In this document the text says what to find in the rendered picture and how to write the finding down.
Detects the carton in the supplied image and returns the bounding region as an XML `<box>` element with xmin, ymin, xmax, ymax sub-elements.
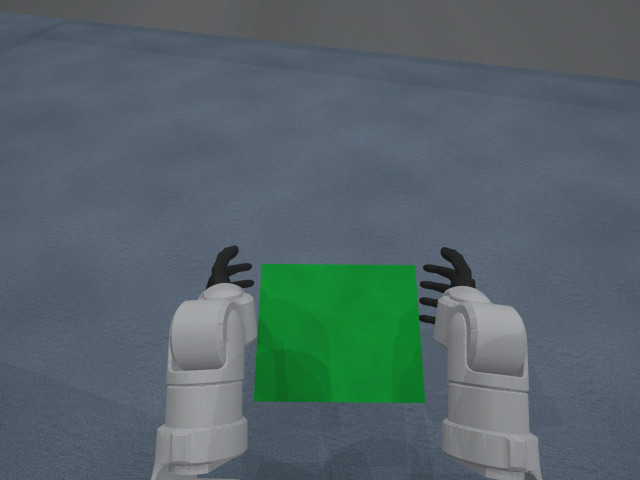
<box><xmin>254</xmin><ymin>264</ymin><xmax>425</xmax><ymax>403</ymax></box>

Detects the robot right hand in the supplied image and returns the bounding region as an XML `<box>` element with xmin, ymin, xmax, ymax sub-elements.
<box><xmin>419</xmin><ymin>247</ymin><xmax>476</xmax><ymax>325</ymax></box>

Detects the left robot forearm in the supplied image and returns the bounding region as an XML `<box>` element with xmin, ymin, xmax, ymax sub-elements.
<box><xmin>151</xmin><ymin>283</ymin><xmax>258</xmax><ymax>480</ymax></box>

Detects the right robot forearm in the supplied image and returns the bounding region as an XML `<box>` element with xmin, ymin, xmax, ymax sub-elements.
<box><xmin>433</xmin><ymin>286</ymin><xmax>542</xmax><ymax>480</ymax></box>

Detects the robot left hand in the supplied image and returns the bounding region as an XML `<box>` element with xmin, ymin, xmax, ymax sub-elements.
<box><xmin>206</xmin><ymin>245</ymin><xmax>255</xmax><ymax>300</ymax></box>

